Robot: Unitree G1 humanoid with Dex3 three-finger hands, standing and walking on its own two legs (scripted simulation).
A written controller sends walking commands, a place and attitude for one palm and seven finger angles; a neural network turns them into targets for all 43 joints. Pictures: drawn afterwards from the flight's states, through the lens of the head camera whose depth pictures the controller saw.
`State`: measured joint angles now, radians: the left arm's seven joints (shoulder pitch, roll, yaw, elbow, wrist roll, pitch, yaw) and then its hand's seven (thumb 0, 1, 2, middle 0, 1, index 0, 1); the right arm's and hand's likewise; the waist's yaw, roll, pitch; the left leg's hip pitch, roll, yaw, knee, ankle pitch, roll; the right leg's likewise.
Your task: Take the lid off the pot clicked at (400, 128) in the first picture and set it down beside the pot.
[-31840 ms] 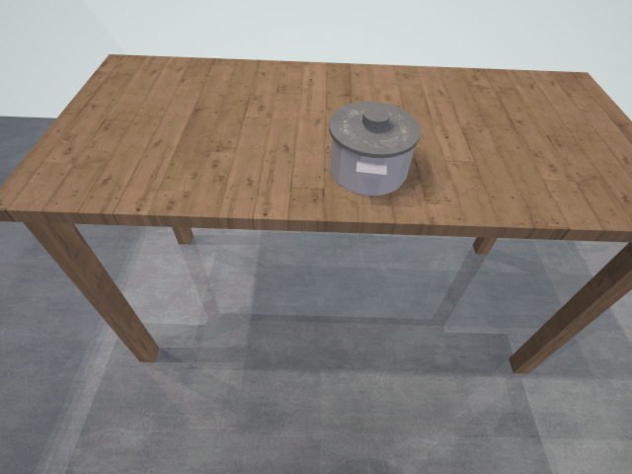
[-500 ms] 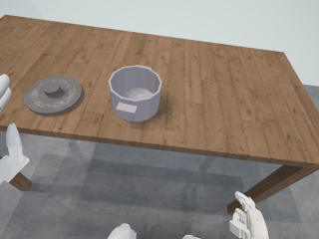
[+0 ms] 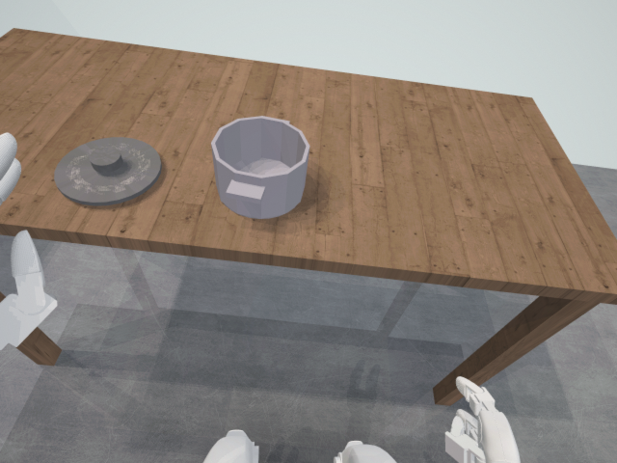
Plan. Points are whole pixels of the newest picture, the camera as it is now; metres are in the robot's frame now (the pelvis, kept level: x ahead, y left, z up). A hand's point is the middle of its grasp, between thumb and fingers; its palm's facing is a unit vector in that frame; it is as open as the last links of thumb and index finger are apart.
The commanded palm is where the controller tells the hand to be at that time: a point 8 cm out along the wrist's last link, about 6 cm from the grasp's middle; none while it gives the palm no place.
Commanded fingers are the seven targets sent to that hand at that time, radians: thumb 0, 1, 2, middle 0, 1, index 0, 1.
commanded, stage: step back with the hand held close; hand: left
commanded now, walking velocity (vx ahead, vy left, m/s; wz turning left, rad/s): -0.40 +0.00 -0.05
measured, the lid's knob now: (106, 159) +0.56 +0.35 +0.03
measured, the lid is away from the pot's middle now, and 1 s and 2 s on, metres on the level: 0.26 0.26 0.26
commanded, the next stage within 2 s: stop stepping back and stand still in 0.26 s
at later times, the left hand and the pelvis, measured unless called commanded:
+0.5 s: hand out of the picture +0.11 +0.22 +0.18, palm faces +0.16 -0.88 -0.45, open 7.4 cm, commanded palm +0.04 +0.28 +0.22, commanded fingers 0.00 0.90 0.90 -0.20 -0.30 -0.20 -0.30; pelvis -0.12 +0.02 +0.01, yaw -7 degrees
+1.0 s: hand out of the picture -0.01 +0.25 +0.20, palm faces +0.28 -0.87 -0.41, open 7.4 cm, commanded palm -0.05 +0.31 +0.22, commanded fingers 0.00 0.90 0.90 -0.20 -0.30 -0.20 -0.30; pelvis -0.20 +0.04 +0.02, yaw -4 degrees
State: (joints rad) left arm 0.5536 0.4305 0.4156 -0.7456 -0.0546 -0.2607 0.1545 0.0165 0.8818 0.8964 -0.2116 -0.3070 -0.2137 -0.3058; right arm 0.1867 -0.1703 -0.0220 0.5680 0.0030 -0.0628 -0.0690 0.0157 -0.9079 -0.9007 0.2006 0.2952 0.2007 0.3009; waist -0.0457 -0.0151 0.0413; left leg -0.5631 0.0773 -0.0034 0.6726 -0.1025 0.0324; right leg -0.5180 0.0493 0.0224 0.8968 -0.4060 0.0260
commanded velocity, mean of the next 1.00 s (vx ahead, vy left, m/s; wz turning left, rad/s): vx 0.01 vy -0.01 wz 0.01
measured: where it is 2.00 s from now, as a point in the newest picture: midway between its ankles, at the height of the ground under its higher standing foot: outside the picture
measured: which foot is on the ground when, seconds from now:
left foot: down 0.00-0.12, up 0.14-0.30, down 0.32-0.54, up 0.56-0.70, down 0.72-1.00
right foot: up 0.00-0.10, down 0.12-0.32, up 0.34-0.52, down 0.54-1.00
